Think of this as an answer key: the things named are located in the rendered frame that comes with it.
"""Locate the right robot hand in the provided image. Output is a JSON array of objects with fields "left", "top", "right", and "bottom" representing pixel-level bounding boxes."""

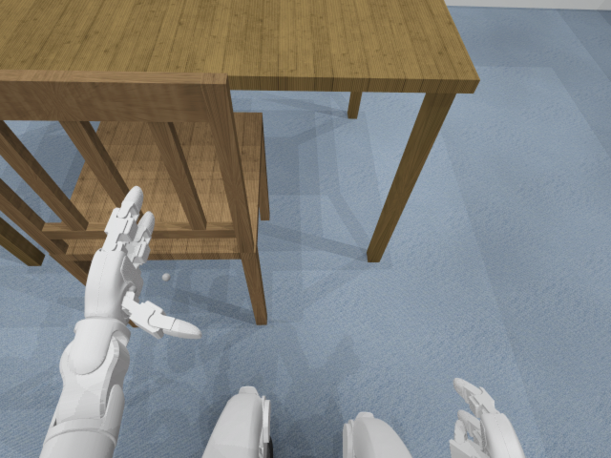
[{"left": 450, "top": 378, "right": 525, "bottom": 458}]

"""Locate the table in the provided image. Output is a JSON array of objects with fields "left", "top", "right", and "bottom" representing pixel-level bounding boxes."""
[{"left": 0, "top": 0, "right": 480, "bottom": 266}]

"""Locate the robot left forearm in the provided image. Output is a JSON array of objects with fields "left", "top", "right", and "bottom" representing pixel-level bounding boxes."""
[{"left": 39, "top": 317, "right": 131, "bottom": 458}]

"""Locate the robot right shin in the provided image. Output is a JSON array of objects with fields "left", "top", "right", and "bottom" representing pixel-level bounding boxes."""
[{"left": 354, "top": 412, "right": 374, "bottom": 421}]

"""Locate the robot left thigh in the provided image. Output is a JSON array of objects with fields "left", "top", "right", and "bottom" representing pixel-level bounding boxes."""
[{"left": 201, "top": 393, "right": 271, "bottom": 458}]

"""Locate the chair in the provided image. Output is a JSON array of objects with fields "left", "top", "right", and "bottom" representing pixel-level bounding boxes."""
[{"left": 0, "top": 70, "right": 270, "bottom": 327}]

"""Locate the left robot hand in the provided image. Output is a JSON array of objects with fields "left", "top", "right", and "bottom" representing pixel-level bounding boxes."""
[{"left": 84, "top": 186, "right": 201, "bottom": 339}]

